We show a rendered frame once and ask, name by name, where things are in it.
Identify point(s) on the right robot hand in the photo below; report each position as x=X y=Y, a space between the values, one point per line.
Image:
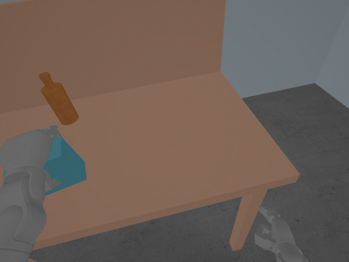
x=269 y=237

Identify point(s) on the table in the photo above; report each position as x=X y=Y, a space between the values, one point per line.
x=160 y=128

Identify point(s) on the sponge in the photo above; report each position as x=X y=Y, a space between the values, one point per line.
x=65 y=165

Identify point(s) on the left robot hand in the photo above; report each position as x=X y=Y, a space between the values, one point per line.
x=30 y=149

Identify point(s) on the right robot forearm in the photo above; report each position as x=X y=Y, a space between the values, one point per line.
x=288 y=252

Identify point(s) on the left robot forearm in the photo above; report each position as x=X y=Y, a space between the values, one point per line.
x=22 y=216

